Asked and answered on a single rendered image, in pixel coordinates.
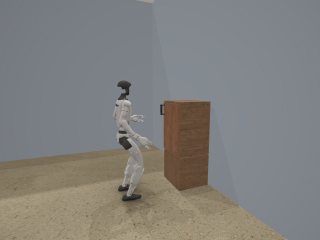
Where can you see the robot shin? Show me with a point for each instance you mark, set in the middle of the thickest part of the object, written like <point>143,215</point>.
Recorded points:
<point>135,178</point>
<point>128,173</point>

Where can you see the robot right forearm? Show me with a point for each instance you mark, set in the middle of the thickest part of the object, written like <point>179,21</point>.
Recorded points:
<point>129,131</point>

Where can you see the robot right shin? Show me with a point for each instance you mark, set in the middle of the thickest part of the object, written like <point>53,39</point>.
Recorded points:
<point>135,178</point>

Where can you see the right robot upper arm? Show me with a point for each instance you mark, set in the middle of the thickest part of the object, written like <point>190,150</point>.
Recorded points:
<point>125,109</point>

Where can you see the robot right hand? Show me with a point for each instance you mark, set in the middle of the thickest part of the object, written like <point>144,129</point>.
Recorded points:
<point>143,141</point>

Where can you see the left robot upper arm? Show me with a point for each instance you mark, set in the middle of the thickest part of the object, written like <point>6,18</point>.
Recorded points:
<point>114,114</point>

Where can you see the robot left shin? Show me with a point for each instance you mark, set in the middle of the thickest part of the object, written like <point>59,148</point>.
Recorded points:
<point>128,173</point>

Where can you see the cupboard door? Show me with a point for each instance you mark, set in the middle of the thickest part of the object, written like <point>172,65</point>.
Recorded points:
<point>171,127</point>

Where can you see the robot left hand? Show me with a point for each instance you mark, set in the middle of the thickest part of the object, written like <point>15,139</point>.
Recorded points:
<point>135,118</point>

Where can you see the handle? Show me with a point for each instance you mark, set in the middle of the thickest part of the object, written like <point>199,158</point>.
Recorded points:
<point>161,109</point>

